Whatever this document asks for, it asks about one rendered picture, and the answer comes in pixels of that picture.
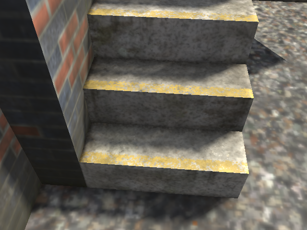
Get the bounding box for stairs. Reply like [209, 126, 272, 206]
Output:
[79, 0, 259, 198]

